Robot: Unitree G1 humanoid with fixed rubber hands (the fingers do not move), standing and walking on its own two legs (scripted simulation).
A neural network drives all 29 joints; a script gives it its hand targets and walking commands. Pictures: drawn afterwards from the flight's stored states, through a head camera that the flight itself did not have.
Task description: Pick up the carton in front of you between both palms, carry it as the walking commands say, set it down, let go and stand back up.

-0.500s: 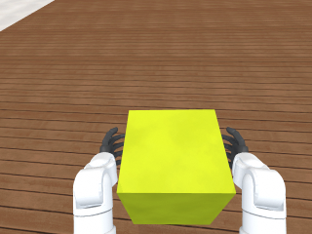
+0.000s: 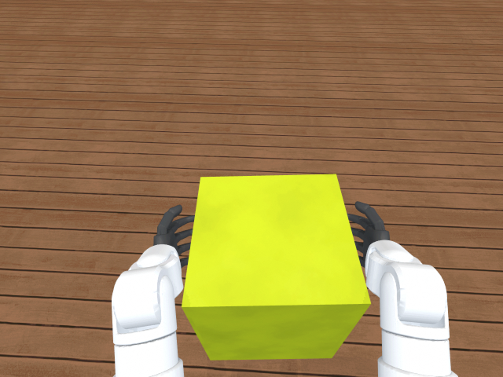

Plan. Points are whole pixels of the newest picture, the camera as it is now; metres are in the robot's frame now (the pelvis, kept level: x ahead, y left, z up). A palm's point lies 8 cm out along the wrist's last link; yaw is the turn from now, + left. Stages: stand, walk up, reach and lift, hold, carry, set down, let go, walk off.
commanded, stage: carry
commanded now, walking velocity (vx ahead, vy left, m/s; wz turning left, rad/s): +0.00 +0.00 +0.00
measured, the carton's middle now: (269, 272) +0.28 +0.00 +0.01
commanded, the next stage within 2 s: hold in 1.98 s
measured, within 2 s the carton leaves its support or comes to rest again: neither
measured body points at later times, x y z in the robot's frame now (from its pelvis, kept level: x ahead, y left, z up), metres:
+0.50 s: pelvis +0.11 -0.02 +0.01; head +0.09 -0.02 +0.46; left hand +0.39 +0.13 +0.06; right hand +0.39 -0.17 +0.06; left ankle +0.09 +0.09 -0.72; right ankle -0.01 -0.12 -0.72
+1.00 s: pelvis +0.08 -0.03 +0.00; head +0.08 -0.03 +0.45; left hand +0.39 +0.12 +0.03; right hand +0.38 -0.18 +0.03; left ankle +0.09 +0.09 -0.73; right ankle -0.02 -0.12 -0.73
